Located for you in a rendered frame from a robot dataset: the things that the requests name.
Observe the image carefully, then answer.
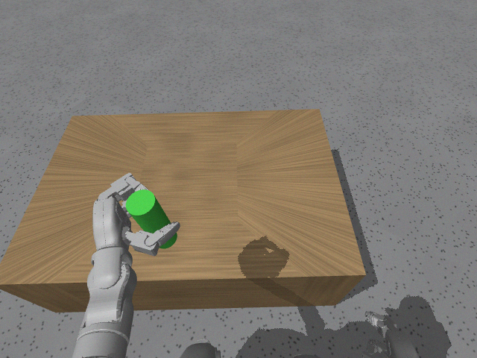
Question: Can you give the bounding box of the right robot hand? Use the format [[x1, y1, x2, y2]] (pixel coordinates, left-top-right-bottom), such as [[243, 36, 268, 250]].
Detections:
[[362, 311, 419, 358]]

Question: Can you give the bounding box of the left robot hand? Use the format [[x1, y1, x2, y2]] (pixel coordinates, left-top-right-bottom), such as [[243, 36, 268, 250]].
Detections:
[[92, 173, 180, 256]]

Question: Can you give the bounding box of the left robot arm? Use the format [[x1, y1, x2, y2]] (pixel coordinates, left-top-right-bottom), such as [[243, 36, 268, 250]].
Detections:
[[72, 246, 137, 358]]

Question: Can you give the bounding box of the can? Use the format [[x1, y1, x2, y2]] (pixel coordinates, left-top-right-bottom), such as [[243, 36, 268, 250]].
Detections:
[[126, 189, 177, 248]]

